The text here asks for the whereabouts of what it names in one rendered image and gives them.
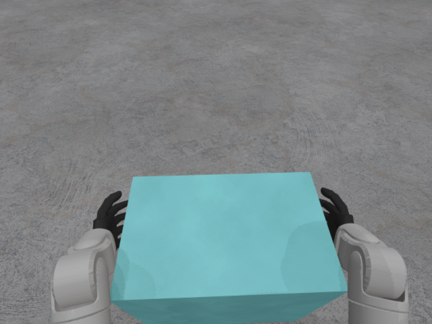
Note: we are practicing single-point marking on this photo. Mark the robot left hand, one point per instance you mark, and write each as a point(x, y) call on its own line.
point(106, 218)

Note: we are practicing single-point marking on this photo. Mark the robot right forearm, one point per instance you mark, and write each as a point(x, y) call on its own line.
point(377, 277)

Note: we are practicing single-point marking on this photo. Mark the robot right hand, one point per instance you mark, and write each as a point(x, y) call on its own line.
point(338, 211)

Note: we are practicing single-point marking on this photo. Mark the carton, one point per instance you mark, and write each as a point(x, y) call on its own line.
point(225, 249)

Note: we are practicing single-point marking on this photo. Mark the robot left forearm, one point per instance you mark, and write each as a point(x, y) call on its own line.
point(79, 285)

